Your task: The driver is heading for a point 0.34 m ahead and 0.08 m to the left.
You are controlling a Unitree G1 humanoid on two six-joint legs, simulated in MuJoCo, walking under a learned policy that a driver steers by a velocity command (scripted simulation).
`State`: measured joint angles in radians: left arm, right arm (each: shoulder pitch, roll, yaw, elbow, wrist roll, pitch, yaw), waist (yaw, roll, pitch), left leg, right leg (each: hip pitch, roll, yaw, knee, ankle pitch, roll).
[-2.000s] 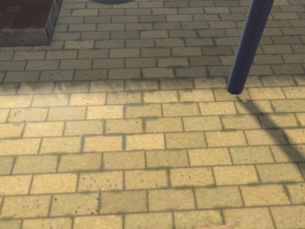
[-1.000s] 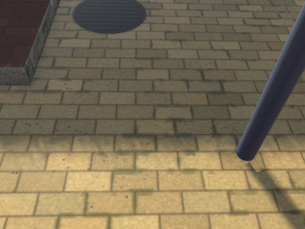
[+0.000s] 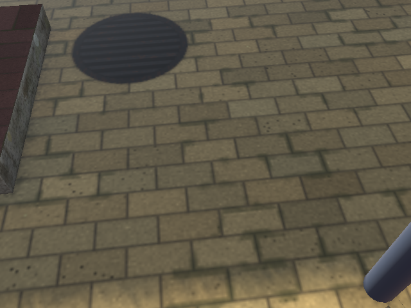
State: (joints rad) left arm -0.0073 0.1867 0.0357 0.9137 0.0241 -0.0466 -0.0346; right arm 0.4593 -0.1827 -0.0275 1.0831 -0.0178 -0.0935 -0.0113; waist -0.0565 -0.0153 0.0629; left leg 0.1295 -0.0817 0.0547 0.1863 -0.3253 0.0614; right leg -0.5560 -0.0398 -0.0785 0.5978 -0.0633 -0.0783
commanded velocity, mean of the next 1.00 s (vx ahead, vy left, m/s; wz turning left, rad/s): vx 0.21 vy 0.00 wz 0.05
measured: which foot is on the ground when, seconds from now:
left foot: down 0.00-0.08, up 0.10-0.50, down 0.52-1.00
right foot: up 0.00-0.04, down 0.06-0.56, up 0.58-0.80, down 0.82-1.00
